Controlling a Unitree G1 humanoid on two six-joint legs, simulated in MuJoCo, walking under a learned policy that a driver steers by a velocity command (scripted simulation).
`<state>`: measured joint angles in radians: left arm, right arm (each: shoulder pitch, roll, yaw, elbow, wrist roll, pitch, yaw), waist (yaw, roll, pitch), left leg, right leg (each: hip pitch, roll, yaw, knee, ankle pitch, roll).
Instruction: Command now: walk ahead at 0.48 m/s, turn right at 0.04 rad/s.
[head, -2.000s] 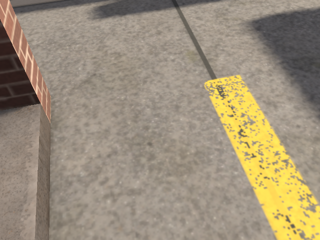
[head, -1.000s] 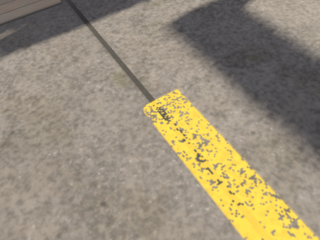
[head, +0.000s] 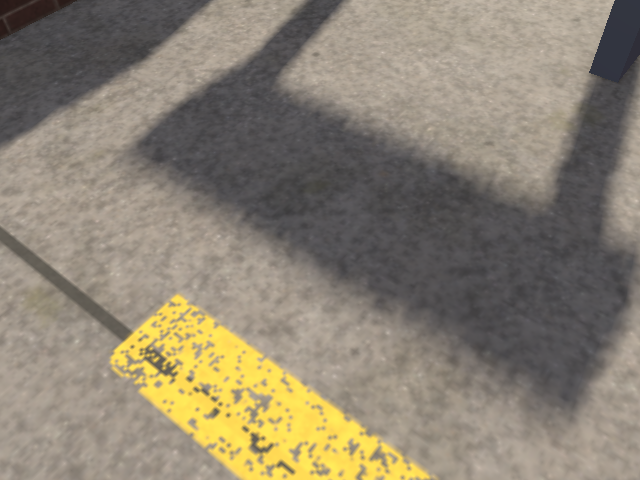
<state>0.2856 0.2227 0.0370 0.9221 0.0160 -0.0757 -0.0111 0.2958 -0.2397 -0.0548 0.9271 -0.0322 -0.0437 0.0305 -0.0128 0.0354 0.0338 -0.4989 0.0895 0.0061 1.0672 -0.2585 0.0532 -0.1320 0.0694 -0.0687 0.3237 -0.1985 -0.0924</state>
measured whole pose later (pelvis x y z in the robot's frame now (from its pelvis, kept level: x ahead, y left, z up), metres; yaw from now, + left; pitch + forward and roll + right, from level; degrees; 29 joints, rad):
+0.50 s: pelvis +0.28 +0.05 -0.01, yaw +9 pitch +0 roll +0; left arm 0.21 0.24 0.03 0.89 0.04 -0.08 0.00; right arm 0.26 -0.26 -0.07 0.94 -0.01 -0.04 0.01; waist 0.00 -0.02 0.08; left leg -0.26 -0.13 0.03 0.42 -0.15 0.14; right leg -0.44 -0.04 0.01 1.18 -0.32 -0.02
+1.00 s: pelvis +0.44 +0.03 -0.01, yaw +28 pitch +0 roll +1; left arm 0.12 0.26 0.01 0.75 0.01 -0.01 0.04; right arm 0.24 -0.33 -0.09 0.81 -0.02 0.05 -0.01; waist -0.04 0.04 0.09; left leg -0.39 -0.12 -0.07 1.14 -0.51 -0.01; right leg -0.33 0.00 -0.03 0.48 -0.14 -0.04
